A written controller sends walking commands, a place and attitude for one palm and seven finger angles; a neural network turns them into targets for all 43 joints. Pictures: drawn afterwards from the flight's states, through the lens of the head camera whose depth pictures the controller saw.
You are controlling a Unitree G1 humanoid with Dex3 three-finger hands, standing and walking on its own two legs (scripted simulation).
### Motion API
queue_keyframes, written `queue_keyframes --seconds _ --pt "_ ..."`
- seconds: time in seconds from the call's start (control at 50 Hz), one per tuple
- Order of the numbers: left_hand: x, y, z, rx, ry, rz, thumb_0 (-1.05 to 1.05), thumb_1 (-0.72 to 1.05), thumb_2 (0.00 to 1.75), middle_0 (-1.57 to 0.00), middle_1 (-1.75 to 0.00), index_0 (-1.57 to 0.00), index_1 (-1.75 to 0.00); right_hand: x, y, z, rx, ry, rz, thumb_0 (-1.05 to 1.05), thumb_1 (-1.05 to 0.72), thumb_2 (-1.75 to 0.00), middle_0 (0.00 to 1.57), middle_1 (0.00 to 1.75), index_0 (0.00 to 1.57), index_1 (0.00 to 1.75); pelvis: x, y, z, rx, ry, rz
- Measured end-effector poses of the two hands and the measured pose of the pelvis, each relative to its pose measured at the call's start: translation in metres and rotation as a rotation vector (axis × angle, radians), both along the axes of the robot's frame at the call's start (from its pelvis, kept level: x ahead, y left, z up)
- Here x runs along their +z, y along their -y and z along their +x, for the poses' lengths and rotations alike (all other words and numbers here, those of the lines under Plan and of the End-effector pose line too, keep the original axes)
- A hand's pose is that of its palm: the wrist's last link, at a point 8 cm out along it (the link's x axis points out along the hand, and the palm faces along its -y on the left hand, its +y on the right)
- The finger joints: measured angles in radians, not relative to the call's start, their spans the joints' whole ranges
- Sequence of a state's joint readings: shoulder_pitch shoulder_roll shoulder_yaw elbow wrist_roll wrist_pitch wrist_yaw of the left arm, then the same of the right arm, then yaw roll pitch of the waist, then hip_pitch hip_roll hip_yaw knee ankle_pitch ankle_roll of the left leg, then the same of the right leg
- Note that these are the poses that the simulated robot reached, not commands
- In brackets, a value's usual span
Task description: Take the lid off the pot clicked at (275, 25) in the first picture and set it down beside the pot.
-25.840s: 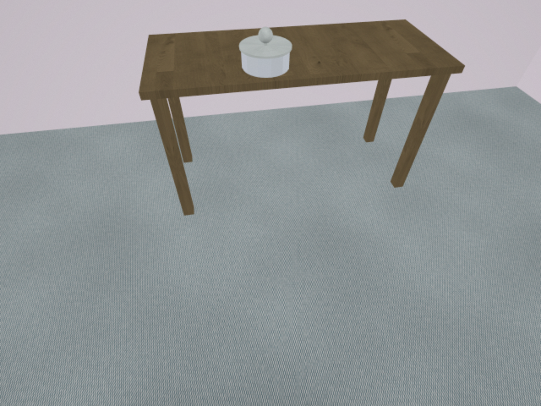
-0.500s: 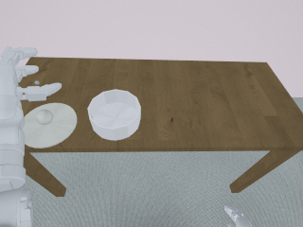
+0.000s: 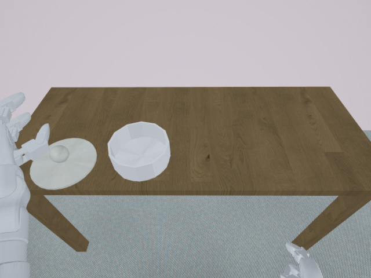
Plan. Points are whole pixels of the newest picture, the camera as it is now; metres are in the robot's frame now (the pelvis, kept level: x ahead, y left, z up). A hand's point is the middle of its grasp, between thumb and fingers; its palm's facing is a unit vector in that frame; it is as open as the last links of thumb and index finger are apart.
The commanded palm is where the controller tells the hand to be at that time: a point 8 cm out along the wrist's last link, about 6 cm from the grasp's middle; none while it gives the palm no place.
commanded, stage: draw the hand back to the body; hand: left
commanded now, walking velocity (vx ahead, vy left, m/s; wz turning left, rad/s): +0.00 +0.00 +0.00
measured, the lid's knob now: (59, 154) +0.43 +0.43 -0.05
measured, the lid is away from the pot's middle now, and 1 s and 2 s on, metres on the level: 0.24 0.24 0.24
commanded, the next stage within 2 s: step back with the hand held close in 1.04 s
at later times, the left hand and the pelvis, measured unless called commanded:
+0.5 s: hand (31, 177) +0.23 +0.29 +0.16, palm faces +0.47 -0.84 -0.27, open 7.4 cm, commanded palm +0.17 +0.31 +0.17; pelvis -0.01 +0.01 +0.00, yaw +0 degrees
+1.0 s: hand (21, 225) +0.15 +0.26 +0.15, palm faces +0.39 -0.85 -0.35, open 7.4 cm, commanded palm +0.10 +0.30 +0.17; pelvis -0.02 +0.02 +0.00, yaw +1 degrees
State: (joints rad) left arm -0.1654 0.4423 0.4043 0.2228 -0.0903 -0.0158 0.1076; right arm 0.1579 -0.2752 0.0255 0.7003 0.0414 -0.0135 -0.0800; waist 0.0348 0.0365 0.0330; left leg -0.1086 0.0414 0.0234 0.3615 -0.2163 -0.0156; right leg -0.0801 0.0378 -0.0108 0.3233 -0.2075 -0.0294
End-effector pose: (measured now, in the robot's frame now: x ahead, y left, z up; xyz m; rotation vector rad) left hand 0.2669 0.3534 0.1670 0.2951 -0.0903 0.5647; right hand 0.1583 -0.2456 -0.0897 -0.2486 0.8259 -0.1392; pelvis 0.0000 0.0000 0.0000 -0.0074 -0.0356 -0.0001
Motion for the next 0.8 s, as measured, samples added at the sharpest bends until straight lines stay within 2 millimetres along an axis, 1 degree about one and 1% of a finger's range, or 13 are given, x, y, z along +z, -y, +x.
queue_keyframes --seconds 0.14,0.34,0.56,0.8 --pt "0.001 0.012 -0.021 -0.027 0.015 0.012 0.01 0.67 0.8 -0.23 -0.48 -0.24 -0.47 0.005 -0.013 0.01 0.029 0.056 0.031 0.01 -0.9 -0.9 0.2 0.3 0.2 0.3 0.0 0.001 -0.004 -0.001 0.02 0.001" --pt "0.002 0.023 -0.055 -0.06 0.043 0.03 0.01 0.84 0.88 -0.21 -0.34 -0.22 -0.34 0.006 -0.026 0.007 0.053 0.077 0.042 0.01 -0.9 -0.9 0.2 0.3 0.2 0.3 0.001 -0.003 -0.01 0.0 0.047 0.0" --pt "0.002 0.035 -0.091 -0.116 0.047 0.067 0.02 0.89 0.9 -0.21 -0.31 -0.21 -0.31 0.009 -0.034 0.0 0.063 0.095 0.032 0.02 -0.9 -0.9 0.2 0.3 0.2 0.3 0.002 -0.01 -0.016 0.001 0.071 -0.003" --pt "0.001 0.048 -0.129 -0.169 0.028 0.098 0.02 0.89 0.9 -0.21 -0.31 -0.21 -0.3 0.014 -0.048 0.002 0.094 0.129 0.038 0.02 -0.9 -0.9 0.2 0.3 0.2 0.3 0.001 -0.016 -0.02 0.007 0.083 -0.006"
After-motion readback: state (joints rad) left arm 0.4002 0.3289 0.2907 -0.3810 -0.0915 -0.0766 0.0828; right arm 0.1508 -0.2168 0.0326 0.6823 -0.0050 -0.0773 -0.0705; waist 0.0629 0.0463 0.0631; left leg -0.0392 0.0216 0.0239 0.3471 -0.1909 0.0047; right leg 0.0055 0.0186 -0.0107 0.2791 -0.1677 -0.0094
